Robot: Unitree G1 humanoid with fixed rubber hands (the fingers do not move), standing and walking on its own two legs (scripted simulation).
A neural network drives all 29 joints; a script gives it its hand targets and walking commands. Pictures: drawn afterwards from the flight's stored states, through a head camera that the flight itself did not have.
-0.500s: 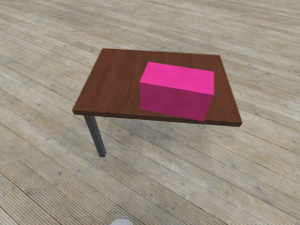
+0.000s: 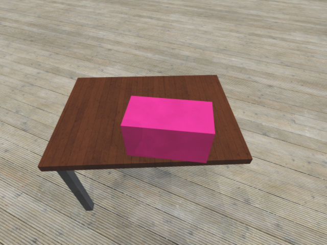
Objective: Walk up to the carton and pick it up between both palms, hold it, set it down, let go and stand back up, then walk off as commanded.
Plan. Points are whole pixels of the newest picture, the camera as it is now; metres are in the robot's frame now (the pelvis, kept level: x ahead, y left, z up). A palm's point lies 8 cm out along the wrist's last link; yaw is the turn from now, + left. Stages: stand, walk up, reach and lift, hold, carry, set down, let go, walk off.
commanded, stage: walk up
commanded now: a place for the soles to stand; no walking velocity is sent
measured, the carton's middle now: (168, 129) +0.57 -0.01 -0.11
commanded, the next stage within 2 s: none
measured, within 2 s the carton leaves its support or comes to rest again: neither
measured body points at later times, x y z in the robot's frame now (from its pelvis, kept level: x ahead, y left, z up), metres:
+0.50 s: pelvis +0.12 -0.01 +0.00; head +0.13 +0.03 +0.44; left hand +0.16 +0.31 -0.14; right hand +0.20 -0.33 -0.09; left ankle +0.17 +0.11 -0.71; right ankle +0.14 -0.14 -0.67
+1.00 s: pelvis +0.16 -0.04 +0.00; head +0.18 -0.05 +0.45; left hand +0.26 +0.25 -0.12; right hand +0.23 -0.35 -0.13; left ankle +0.17 +0.10 -0.71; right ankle +0.21 -0.17 -0.71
